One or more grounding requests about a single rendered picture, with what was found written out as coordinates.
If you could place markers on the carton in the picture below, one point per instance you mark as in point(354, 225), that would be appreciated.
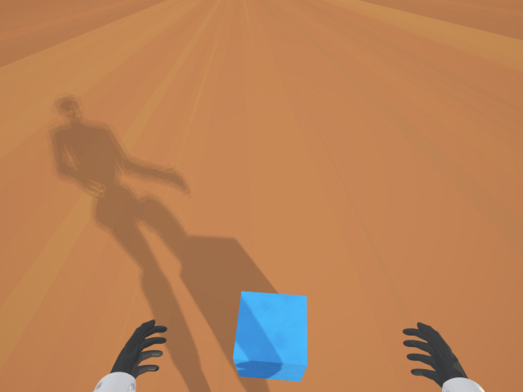
point(271, 336)

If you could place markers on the robot left hand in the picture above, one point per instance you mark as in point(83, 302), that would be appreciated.
point(131, 355)

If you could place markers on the robot right hand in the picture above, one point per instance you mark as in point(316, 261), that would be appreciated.
point(442, 359)

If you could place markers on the left robot forearm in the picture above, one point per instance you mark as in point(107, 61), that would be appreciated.
point(116, 382)

